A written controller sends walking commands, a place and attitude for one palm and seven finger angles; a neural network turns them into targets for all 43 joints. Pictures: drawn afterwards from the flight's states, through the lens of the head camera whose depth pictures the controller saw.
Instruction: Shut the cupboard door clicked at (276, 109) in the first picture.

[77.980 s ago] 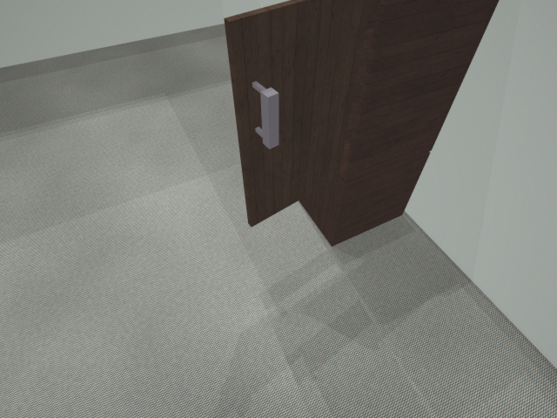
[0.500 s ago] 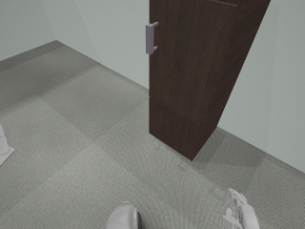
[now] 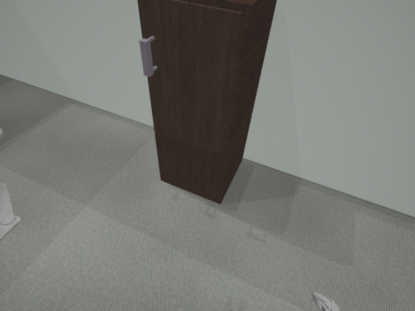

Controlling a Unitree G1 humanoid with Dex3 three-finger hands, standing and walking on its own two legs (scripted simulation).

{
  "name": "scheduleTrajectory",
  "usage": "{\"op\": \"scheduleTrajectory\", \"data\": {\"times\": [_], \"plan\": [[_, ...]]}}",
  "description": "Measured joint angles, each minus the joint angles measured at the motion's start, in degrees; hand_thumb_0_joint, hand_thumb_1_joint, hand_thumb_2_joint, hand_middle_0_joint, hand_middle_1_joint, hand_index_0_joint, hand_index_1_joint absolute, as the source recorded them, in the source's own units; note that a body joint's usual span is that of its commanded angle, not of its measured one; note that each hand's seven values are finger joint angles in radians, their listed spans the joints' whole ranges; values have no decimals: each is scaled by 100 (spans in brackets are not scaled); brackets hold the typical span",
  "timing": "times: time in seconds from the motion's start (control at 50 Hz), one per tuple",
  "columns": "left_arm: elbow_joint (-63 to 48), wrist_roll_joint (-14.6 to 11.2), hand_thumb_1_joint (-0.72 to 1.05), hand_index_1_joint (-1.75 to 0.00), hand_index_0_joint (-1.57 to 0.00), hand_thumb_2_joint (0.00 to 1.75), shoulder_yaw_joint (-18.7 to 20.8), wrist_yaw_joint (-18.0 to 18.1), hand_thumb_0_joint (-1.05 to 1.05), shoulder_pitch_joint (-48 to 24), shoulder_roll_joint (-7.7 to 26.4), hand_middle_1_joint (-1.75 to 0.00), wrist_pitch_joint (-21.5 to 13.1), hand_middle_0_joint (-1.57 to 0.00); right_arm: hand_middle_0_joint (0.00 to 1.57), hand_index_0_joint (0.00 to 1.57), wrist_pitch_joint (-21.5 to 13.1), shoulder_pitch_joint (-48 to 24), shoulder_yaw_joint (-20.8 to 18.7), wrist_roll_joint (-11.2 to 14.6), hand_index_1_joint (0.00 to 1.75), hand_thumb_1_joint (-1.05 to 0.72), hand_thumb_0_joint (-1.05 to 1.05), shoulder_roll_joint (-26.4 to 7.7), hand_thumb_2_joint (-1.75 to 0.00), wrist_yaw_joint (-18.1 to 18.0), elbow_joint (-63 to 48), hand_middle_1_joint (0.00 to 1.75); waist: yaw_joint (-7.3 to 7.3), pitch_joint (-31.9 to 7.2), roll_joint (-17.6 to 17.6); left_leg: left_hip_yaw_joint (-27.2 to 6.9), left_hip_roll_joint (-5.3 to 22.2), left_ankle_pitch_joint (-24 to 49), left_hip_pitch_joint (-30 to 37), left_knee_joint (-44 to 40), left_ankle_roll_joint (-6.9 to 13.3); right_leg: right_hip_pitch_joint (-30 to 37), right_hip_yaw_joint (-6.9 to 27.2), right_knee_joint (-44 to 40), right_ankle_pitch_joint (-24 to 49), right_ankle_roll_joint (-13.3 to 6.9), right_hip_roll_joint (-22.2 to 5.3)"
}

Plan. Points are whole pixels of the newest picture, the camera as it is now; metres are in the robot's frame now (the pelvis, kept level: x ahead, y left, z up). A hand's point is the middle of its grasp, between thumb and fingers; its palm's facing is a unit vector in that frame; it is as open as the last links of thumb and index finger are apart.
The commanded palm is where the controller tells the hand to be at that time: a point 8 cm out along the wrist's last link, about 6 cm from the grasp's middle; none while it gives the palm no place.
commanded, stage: stop stepping back and stand still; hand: left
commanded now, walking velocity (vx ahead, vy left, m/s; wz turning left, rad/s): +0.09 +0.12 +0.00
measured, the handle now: (150, 56) +0.95 +0.22 +0.06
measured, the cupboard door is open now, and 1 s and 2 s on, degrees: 0 0 0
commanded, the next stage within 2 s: let the arm hang, fingers relaxed in 0.86 s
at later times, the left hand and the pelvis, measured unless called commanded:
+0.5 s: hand (3, 185) +0.25 +0.29 +0.19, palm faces +0.42 -0.75 -0.50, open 7.4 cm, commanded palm +0.17 +0.33 +0.18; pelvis +0.03 +0.03 +0.00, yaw -2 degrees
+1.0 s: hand (20, 193) +0.26 +0.30 +0.15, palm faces +0.32 -0.82 -0.47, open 7.4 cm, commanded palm none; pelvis +0.04 +0.05 +0.00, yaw -2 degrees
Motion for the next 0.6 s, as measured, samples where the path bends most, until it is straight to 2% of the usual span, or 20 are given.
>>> {"op": "scheduleTrajectory", "data": {"times": [0.06,0.12,0.16,0.22,0.28,0.32,0.34,0.38,0.42,0.46,0.5,0.6], "plan": [[377,-34,88,-31,-21,90,-13,33,2,-321,-167,-30,-85,-22,20,21,110,-87,-136,-2,30,-90,1,-207,-90,0,416,30,132,219,202,-363,-132,-385,-558,1609,-70,13,24,194,260,-52,72],[741,-55,88,-31,-21,90,-29,75,1,-345,-461,-30,-131,-22,20,21,128,2,-191,30,30,-90,2,-291,-90,24,572,30,205,153,155,-346,-260,12,-848,2328,-122,181,192,75,247,15,-8],[908,-47,88,-31,-21,90,-119,77,1,-384,-655,-30,-146,-21,20,20,86,40,-209,34,30,-91,2,-324,-90,3,574,30,216,135,138,-289,-231,271,-867,2144,-97,279,262,-13,276,46,-46],[981,8,89,-31,-21,90,-387,47,2,-613,-816,-30,-167,-21,20,20,-39,35,-229,29,29,-91,2,-324,-90,-39,555,30,209,224,107,-210,-151,577,-662,1370,-26,378,228,-12,238,102,-90],[718,50,89,-31,-21,90,-590,2,2,-806,-795,-30,-192,-21,20,20,-165,-45,-230,12,29,-91,2,-273,-90,-76,513,30,215,352,28,-147,-114,713,-189,463,31,401,158,158,81,156,-116],[386,34,88,-31,-21,90,-573,-32,2,-769,-708,-30,-252,-21,20,20,-244,-114,-223,6,29,-91,2,-276,-90,-85,389,30,200,394,70,-190,-98,818,240,-224,36,327,131,394,-93,209,-68],[255,13,88,-31,-21,90,-487,-42,2,-750,-608,-30,-293,-21,20,20,-271,-212,-231,8,30,-91,2,-216,-90,-95,358,30,176,451,-13,-166,-158,927,268,-282,-15,255,158,584,-207,247,-135],[97,-33,88,-31,-21,90,-249,-32,2,-704,-402,-30,-335,-22,20,20,-285,-417,-205,22,29,-91,2,-74,-90,-85,238,30,198,566,-167,-33,-250,871,257,-185,11,97,339,886,-318,303,-236],[84,-68,88,-31,-21,90,5,-33,2,-654,-208,-30,-344,-22,20,20,-331,-584,-132,-5,29,-91,2,60,-90,-69,123,30,198,596,-190,44,-278,831,245,-219,57,-74,420,1006,-429,362,-241],[137,-98,88,-31,-21,90,179,-37,2,-650,-78,-30,-313,-22,20,20,-392,-696,-37,-5,29,-91,1,158,-90,-34,27,30,203,615,-128,55,-289,855,232,-294,75,-121,401,776,-217,393,-229],[209,-121,88,-31,-21,90,205,-44,2,-632,-100,-30,-282,-21,20,20,-418,-764,61,27,30,-91,1,194,-90,11,-9,30,197,615,40,-10,-253,870,218,-331,67,-34,338,510,81,345,-174],[284,-195,89,-31,-21,90,-55,-80,2,-253,-425,-30,-99,-21,20,21,-271,-737,186,81,30,-90,1,207,-90,114,16,30,297,376,269,0,-196,854,247,-480,42,107,364,85,145,315,-101]]}}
